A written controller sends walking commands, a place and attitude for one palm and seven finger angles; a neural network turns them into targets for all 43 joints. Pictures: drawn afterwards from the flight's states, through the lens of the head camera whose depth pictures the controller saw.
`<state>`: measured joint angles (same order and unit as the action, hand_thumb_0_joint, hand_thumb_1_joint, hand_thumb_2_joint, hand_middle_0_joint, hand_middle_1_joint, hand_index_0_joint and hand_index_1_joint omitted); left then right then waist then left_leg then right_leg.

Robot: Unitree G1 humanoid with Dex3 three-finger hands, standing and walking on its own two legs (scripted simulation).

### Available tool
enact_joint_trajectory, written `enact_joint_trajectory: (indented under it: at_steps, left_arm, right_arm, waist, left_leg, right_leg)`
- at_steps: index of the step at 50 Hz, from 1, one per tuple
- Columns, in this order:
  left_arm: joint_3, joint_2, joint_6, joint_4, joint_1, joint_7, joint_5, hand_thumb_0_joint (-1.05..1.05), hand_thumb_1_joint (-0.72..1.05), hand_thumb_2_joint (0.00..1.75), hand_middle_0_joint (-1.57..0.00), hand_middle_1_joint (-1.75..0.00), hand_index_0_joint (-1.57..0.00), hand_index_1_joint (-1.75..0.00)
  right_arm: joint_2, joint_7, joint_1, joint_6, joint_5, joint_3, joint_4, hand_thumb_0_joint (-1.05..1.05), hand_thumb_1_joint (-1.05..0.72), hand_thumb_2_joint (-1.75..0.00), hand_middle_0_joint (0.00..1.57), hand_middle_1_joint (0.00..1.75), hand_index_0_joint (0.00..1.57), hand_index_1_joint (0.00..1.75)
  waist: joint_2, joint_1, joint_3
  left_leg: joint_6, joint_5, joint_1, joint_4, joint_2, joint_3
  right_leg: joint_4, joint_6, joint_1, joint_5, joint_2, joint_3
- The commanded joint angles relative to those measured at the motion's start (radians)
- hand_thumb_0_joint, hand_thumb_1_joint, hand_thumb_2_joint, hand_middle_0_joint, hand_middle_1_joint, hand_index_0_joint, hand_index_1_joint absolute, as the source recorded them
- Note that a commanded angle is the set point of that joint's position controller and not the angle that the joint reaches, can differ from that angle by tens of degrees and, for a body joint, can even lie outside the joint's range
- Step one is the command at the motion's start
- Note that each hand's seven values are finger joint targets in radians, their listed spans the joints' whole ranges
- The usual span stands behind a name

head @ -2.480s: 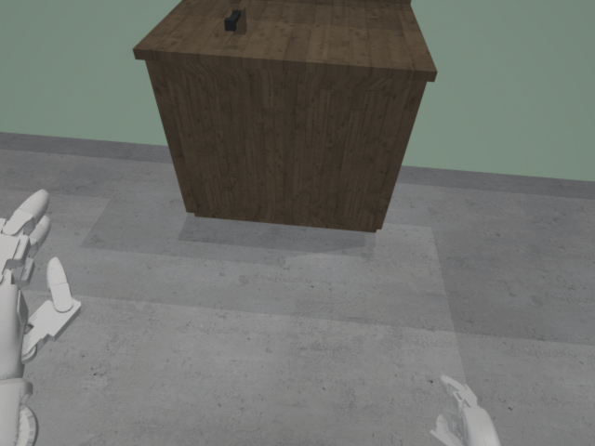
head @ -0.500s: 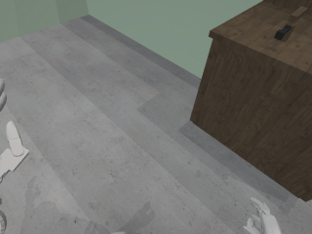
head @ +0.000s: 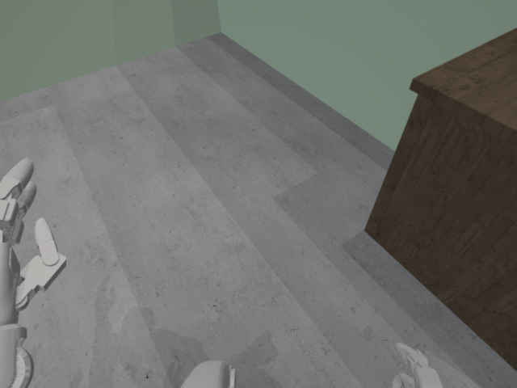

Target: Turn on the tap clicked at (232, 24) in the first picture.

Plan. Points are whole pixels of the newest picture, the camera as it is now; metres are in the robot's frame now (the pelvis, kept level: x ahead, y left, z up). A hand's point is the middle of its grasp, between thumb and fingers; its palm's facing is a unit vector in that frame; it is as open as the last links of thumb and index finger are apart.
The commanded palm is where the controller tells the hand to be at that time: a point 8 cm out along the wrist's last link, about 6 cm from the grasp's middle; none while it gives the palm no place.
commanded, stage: walk to a spot facing it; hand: left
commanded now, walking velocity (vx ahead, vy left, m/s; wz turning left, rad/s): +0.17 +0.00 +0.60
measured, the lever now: out of the picture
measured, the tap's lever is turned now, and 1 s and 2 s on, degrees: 0 0 0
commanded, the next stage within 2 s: turn to face it in 0.02 s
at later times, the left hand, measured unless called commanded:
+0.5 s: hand (76, 214) +0.27 +0.23 +0.19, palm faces +0.46 -0.76 -0.45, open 7.4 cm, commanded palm +0.23 +0.27 +0.18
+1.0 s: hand (118, 195) +0.30 +0.20 +0.18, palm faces +0.20 -0.90 -0.39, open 7.4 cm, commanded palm +0.26 +0.23 +0.18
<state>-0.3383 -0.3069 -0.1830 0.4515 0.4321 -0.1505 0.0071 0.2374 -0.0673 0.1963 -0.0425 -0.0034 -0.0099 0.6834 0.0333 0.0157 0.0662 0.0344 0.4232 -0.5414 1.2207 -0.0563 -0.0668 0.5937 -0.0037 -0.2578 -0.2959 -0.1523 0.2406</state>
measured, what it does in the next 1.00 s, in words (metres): steps on the spot, turning right: left foot, then right foot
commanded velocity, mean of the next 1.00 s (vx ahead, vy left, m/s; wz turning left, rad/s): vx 0.01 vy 0.00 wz -0.49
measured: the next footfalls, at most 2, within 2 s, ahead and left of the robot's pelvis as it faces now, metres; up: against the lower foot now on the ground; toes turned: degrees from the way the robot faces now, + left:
left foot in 0.18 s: +0.13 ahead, +0.15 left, +0.00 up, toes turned +14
right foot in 0.48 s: +0.14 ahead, -0.10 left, +0.00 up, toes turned -8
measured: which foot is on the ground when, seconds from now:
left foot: up 0.00-0.16, down 0.18-0.50, up 0.52-0.86, down 0.88-1.00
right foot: down 0.00-0.18, up 0.20-0.46, down 0.48-0.90, up 0.92-1.00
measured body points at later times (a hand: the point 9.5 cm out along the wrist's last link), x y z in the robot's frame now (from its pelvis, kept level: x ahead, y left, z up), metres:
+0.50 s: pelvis +0.06 -0.01 -0.01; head +0.09 -0.03 +0.43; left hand +0.24 +0.27 +0.21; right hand +0.27 -0.17 -0.10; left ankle +0.10 +0.14 -0.73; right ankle +0.10 -0.09 -0.73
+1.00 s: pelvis +0.03 +0.02 +0.00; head +0.03 +0.03 +0.45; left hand +0.28 +0.24 +0.20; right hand +0.12 -0.27 -0.07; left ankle +0.06 +0.13 -0.73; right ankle +0.04 -0.09 -0.68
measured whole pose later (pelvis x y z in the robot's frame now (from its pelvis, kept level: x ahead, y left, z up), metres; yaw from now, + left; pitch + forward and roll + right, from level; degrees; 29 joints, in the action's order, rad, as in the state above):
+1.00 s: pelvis +0.03 +0.02 +0.00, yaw -18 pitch -1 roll +0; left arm -0.39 -0.37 -0.20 0.50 0.44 -0.14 0.01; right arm 0.22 -0.04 0.22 0.00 0.01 -0.03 0.53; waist -0.03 0.03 0.01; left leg 0.01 0.30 -0.23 0.55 -0.08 -0.14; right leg 0.98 -0.03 -0.52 -0.40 0.05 0.00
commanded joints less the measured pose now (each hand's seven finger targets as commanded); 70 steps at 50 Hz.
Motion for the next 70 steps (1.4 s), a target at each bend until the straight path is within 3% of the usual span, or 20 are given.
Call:
enact_joint_trajectory:
  at_steps: [1, 4, 7, 8, 9, 10, 12, 16, 22, 23, 25, 31, 42, 46, 50, 59, 60, 62, 64, 70]
  left_arm:
    - [-0.170, -0.272, -0.077, 0.350, -0.059, -0.042, 0.012, 0.00, 0.90, 0.90, -0.20, -0.30, -0.20, -0.30]
    - [-0.190, -0.259, -0.066, 0.377, 0.021, -0.063, 0.024, 0.00, 0.90, 0.90, -0.20, -0.30, -0.20, -0.30]
    - [-0.163, -0.227, -0.065, 0.384, 0.011, -0.073, 0.035, 0.00, 0.90, 0.90, -0.20, -0.30, -0.20, -0.30]
    - [-0.156, -0.221, -0.084, 0.397, -0.021, -0.073, 0.036, 0.00, 0.90, 0.90, -0.20, -0.30, -0.20, -0.30]
    - [-0.157, -0.219, -0.111, 0.410, -0.033, -0.072, 0.043, 0.00, 0.90, 0.90, -0.20, -0.30, -0.20, -0.30]
    - [-0.163, -0.254, -0.128, 0.345, -0.057, -0.066, 0.026, 0.00, 0.90, 0.90, -0.20, -0.30, -0.20, -0.30]
    - [-0.166, -0.254, -0.121, 0.312, -0.040, -0.035, 0.022, 0.00, 0.90, 0.90, -0.20, -0.30, -0.20, -0.30]
    - [-0.122, -0.218, -0.106, 0.407, -0.063, -0.019, 0.027, 0.00, 0.90, 0.90, -0.20, -0.30, -0.20, -0.30]
    - [-0.124, -0.202, -0.061, 0.234, -0.085, -0.011, 0.026, 0.00, 0.90, 0.90, -0.20, -0.30, -0.20, -0.30]
    - [-0.124, -0.214, -0.059, 0.213, -0.123, -0.007, 0.020, 0.00, 0.90, 0.90, -0.20, -0.30, -0.20, -0.30]
    - [-0.142, -0.240, -0.037, 0.141, -0.136, -0.010, 0.030, 0.00, 0.90, 0.90, -0.20, -0.30, -0.20, -0.30]
    - [-0.147, -0.237, -0.066, 0.244, -0.043, -0.021, 0.039, 0.00, 0.90, 0.90, -0.20, -0.30, -0.20, -0.30]
    - [-0.160, -0.237, -0.069, 0.290, 0.013, -0.020, 0.038, 0.00, 0.90, 0.90, -0.20, -0.30, -0.20, -0.30]
    - [-0.173, -0.268, -0.089, 0.302, -0.068, -0.006, 0.008, 0.00, 0.90, 0.90, -0.20, -0.30, -0.20, -0.30]
    - [-0.056, -0.171, -0.074, 0.282, -0.103, 0.005, 0.004, 0.00, 0.90, 0.90, -0.20, -0.30, -0.20, -0.30]
    - [-0.137, -0.240, -0.064, 0.280, -0.060, 0.007, 0.020, 0.00, 0.90, 0.90, -0.20, -0.30, -0.20, -0.30]
    - [-0.153, -0.256, -0.068, 0.291, -0.051, 0.004, 0.018, 0.00, 0.90, 0.90, -0.20, -0.30, -0.20, -0.30]
    - [-0.229, -0.321, -0.068, 0.246, 0.033, -0.015, 0.029, 0.00, 0.90, 0.90, -0.20, -0.30, -0.20, -0.30]
    - [-0.266, -0.330, -0.058, 0.299, 0.121, -0.019, 0.055, 0.00, 0.90, 0.90, -0.20, -0.30, -0.20, -0.30]
    - [-0.245, -0.275, -0.061, 0.283, 0.122, -0.024, 0.059, 0.00, 0.90, 0.90, -0.20, -0.30, -0.20, -0.30]
  right_arm:
    - [0.046, -0.012, -0.110, -0.048, -0.005, -0.031, -0.224, 0.00, -0.90, -0.90, 0.20, 0.30, 0.20, 0.30]
    - [0.033, -0.011, -0.088, -0.042, -0.010, -0.041, -0.265, 0.00, -0.90, -0.90, 0.20, 0.30, 0.20, 0.30]
    - [0.042, -0.017, -0.027, -0.038, 0.000, -0.051, -0.270, 0.00, -0.90, -0.90, 0.20, 0.30, 0.20, 0.30]
    - [0.066, -0.023, -0.020, -0.040, 0.010, -0.062, -0.272, 0.00, -0.90, -0.90, 0.20, 0.30, 0.20, 0.30]
    - [0.098, -0.020, -0.032, -0.047, 0.014, -0.070, -0.276, 0.00, -0.90, -0.90, 0.20, 0.30, 0.20, 0.30]
    - [0.100, -0.003, -0.029, -0.054, 0.018, -0.067, -0.267, 0.00, -0.90, -0.90, 0.20, 0.30, 0.20, 0.30]
    - [0.095, 0.006, -0.056, -0.062, 0.020, -0.071, -0.240, 0.00, -0.90, -0.90, 0.20, 0.30, 0.20, 0.30]
    - [0.080, 0.020, -0.074, -0.091, 0.011, -0.040, -0.236, 0.00, -0.90, -0.90, 0.20, 0.30, 0.20, 0.30]
    - [0.069, 0.025, -0.061, -0.107, 0.012, -0.028, -0.245, 0.00, -0.90, -0.90, 0.20, 0.30, 0.20, 0.30]
    - [0.062, 0.026, -0.054, -0.103, 0.011, -0.026, -0.243, 0.00, -0.90, -0.90, 0.20, 0.30, 0.20, 0.30]
    - [0.035, 0.022, -0.076, -0.099, 0.010, -0.022, -0.262, 0.00, -0.90, -0.90, 0.20, 0.30, 0.20, 0.30]
    - [0.026, 0.018, -0.123, -0.033, 0.008, 0.001, -0.232, 0.00, -0.90, -0.90, 0.20, 0.30, 0.20, 0.30]
    - [0.083, 0.028, -0.058, 0.017, 0.022, -0.033, -0.287, 0.00, -0.90, -0.90, 0.20, 0.30, 0.20, 0.30]
    - [0.085, 0.015, -0.089, 0.000, 0.006, -0.042, -0.304, 0.00, -0.90, -0.90, 0.20, 0.30, 0.20, 0.30]
    - [0.106, 0.044, -0.042, -0.017, 0.022, -0.054, -0.282, 0.00, -0.90, -0.90, 0.20, 0.30, 0.20, 0.30]
    - [0.103, 0.068, -0.011, -0.057, 0.015, -0.046, -0.280, 0.00, -0.90, -0.90, 0.20, 0.30, 0.20, 0.30]
    - [0.093, 0.072, -0.008, -0.055, 0.023, -0.046, -0.280, 0.00, -0.90, -0.90, 0.20, 0.30, 0.20, 0.30]
    - [0.049, 0.067, -0.041, -0.041, 0.024, -0.023, -0.309, 0.00, -0.90, -0.90, 0.20, 0.30, 0.20, 0.30]
    - [0.035, 0.061, -0.077, -0.010, 0.025, -0.022, -0.302, 0.00, -0.90, -0.90, 0.20, 0.30, 0.20, 0.30]
    - [0.052, 0.037, -0.108, 0.048, 0.016, -0.034, -0.264, 0.00, -0.90, -0.90, 0.20, 0.30, 0.20, 0.30]
  waist:
    - [-0.197, 0.000, -0.135]
    - [-0.212, 0.026, -0.152]
    - [-0.117, -0.038, -0.235]
    - [0.049, -0.058, -0.271]
    - [0.340, -0.038, -0.275]
    - [0.277, -0.025, -0.268]
    - [0.205, -0.025, -0.250]
    - [0.257, -0.011, -0.187]
    - [0.128, 0.005, -0.174]
    - [0.032, -0.002, -0.165]
    - [-0.388, 0.013, -0.157]
    - [-0.151, -0.001, -0.244]
    - [-0.094, -0.001, -0.255]
    - [0.307, 0.015, -0.111]
    - [0.200, -0.003, -0.054]
    - [0.210, -0.007, -0.162]
    - [0.117, -0.005, -0.199]
    - [-0.292, 0.019, -0.246]
    - [-0.237, 0.009, -0.275]
    - [-0.157, -0.009, -0.236]
  left_leg:
    - [-0.001, -0.025, 0.030, -0.292, -0.063, -0.043]
    - [-0.007, -0.033, 0.096, -0.485, -0.019, -0.128]
    - [-0.009, -0.209, 0.332, -0.718, 0.060, -0.177]
    - [-0.050, -0.322, 0.499, -0.770, -0.021, -0.048]
    - [-0.188, -0.738, 0.604, -0.809, -0.296, 0.321]
    - [-0.262, -0.861, 0.592, -0.828, -0.383, 0.446]
    - [-0.275, -0.672, 0.524, -0.816, -0.382, 0.376]
    - [-0.163, -0.500, 0.337, -0.870, -0.277, 0.050]
    - [-0.068, -0.260, 0.247, -0.697, -0.278, -0.052]
    - [-0.039, -0.185, 0.226, -0.583, -0.228, -0.085]
    - [0.035, 0.185, 0.026, -0.211, 0.000, -0.067]
    - [0.055, 0.017, -0.013, -0.101, -0.015, 0.057]
    - [0.006, -0.100, 0.373, -0.793, -0.011, 0.012]
    - [-0.193, -0.190, 0.295, -0.997, -0.432, 0.326]
    - [-0.121, -0.458, 0.307, -0.886, -0.326, 0.014]
    - [-0.035, -0.536, 0.359, -0.661, -0.300, -0.116]
    - [-0.014, -0.477, 0.313, -0.529, -0.265, -0.133]
    - [0.057, 0.216, -0.078, -0.147, -0.054, -0.078]
    - [0.057, 0.125, -0.126, 0.020, -0.073, 0.090]
    - [0.063, -0.005, 0.029, -0.165, -0.044, 0.046]
  right_leg:
    - [-0.234, 0.102, 0.133, 0.348, -0.253, -0.103]
    - [-0.164, 0.106, 0.148, 0.439, -0.244, -0.094]
    - [0.107, 0.044, 0.101, 0.492, -0.171, -0.031]
    - [0.310, 0.000, -0.030, 0.335, -0.098, -0.024]
    - [0.546, -0.054, -0.266, -0.252, 0.058, -0.048]
    - [0.661, -0.025, -0.347, -0.385, 0.087, -0.165]
    - [0.649, -0.031, -0.375, -0.286, 0.042, -0.242]
    - [0.312, -0.035, -0.169, -0.123, 0.074, -0.159]
    - [-0.036, -0.047, 0.035, 0.037, 0.132, -0.100]
    - [-0.111, -0.021, 0.045, 0.148, 0.086, -0.179]
    - [-0.265, 0.131, 0.037, 0.491, -0.173, -0.685]
    - [-0.177, 0.144, 0.186, 0.597, -0.090, -0.469]
    - [-0.204, 0.102, -0.031, 0.133, -0.014, -0.571]
    - [0.505, -0.032, -0.307, -0.208, 0.171, -0.279]
    - [0.426, -0.057, -0.276, -0.126, 0.124, -0.188]
    - [-0.101, -0.046, 0.057, 0.046, 0.167, -0.075]
    - [-0.172, -0.020, 0.152, 0.178, 0.119, -0.127]
    - [-0.151, 0.155, 0.334, 0.870, -0.159, -0.580]
    - [-0.136, 0.187, 0.321, 0.745, -0.178, -0.614]
    - [-0.228, 0.161, 0.094, 0.363, -0.079, -0.496]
